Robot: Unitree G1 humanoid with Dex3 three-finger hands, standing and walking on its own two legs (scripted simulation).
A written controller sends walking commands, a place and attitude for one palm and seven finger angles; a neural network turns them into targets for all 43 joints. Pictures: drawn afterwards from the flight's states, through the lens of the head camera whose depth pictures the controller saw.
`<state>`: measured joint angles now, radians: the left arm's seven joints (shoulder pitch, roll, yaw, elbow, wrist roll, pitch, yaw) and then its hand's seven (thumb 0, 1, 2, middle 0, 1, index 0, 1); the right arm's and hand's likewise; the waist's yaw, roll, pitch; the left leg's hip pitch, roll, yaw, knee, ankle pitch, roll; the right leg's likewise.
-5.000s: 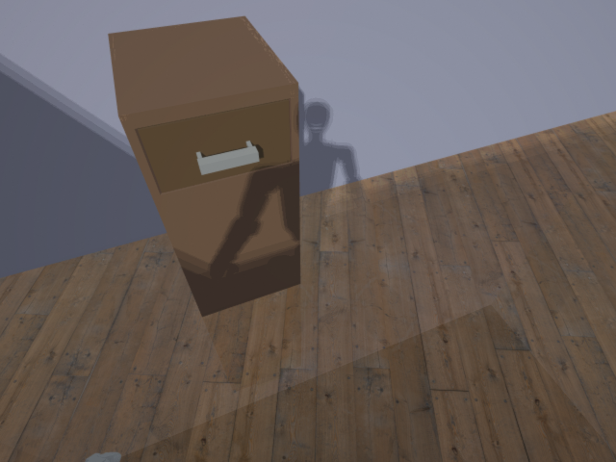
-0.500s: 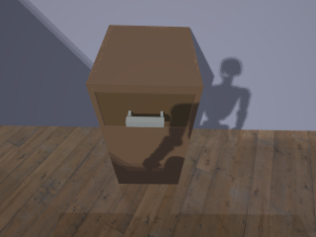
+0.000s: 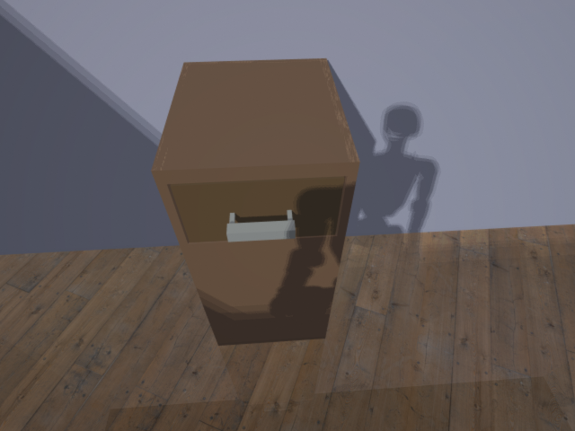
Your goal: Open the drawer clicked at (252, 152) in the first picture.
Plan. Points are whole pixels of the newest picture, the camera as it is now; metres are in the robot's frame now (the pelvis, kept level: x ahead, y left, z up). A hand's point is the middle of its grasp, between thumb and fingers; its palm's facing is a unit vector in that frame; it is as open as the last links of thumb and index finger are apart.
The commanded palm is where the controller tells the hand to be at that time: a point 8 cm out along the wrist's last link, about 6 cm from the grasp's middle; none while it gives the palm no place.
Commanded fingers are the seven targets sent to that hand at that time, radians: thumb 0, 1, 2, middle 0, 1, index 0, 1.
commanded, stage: look again from close up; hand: left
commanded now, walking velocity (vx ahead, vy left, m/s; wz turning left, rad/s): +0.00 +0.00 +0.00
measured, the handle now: (261, 223) +0.52 +0.08 -0.07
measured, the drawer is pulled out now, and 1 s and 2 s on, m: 0.00 0.00 0.00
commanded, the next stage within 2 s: shuffle to correct the standing spot in 0.54 s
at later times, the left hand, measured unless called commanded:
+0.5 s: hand out of the picture -0.01 +0.18 -0.18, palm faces +0.02 -0.98 -0.19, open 7.4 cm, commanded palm none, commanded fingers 0.00 0.90 0.90 -0.20 -0.30 -0.20 -0.30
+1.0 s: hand out of the picture -0.01 +0.14 -0.18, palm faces +0.07 -0.98 -0.19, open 7.4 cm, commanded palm none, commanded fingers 0.00 0.90 0.90 -0.20 -0.30 -0.20 -0.30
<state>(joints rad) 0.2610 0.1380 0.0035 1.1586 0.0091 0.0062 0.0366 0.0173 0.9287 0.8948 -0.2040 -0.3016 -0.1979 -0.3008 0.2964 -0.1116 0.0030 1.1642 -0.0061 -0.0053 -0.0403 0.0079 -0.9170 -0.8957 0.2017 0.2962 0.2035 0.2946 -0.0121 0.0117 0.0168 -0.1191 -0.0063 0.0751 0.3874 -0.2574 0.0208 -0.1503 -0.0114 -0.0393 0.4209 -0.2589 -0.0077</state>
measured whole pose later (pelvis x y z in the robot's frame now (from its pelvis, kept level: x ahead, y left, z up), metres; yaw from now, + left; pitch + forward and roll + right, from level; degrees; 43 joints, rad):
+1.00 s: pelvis +0.01 -0.03 -0.01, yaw +4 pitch +1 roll +1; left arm 0.31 0.15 0.02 1.08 0.03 0.02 0.01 0.01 0.91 0.90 -0.20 -0.30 -0.20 -0.30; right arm 0.31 -0.13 -0.01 1.10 -0.03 0.00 -0.05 0.00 -0.91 -0.90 0.20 0.30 0.20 0.29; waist -0.02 0.00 0.03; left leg -0.21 0.01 0.00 0.54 -0.34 -0.01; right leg -0.21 0.00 -0.11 0.55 -0.36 -0.05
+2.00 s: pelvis +0.05 -0.17 -0.01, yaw +6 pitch +1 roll +1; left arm 0.25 0.18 0.04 1.02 0.03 0.05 0.03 0.01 0.91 0.89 -0.20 -0.30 -0.20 -0.30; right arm 0.17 -0.14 -0.02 0.97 -0.02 0.02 -0.03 0.00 -0.93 -0.90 0.20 0.30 0.20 0.29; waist 0.03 -0.04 0.06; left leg -0.25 -0.04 0.11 0.50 -0.27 0.08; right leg -0.32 -0.05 -0.06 0.76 -0.45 -0.01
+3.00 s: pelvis -0.01 -0.17 +0.00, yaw +7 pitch -2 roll -1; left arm 0.42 0.10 -0.01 1.11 0.03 0.00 0.04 0.01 0.91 0.90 -0.20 -0.30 -0.20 -0.30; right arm 0.34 -0.12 -0.01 1.11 -0.01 0.02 -0.02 0.01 -0.91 -0.90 0.20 0.30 0.20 0.29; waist -0.01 0.01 0.00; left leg -0.26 -0.04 0.09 0.42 -0.14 0.08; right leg -0.20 -0.04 -0.04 0.44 -0.20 0.03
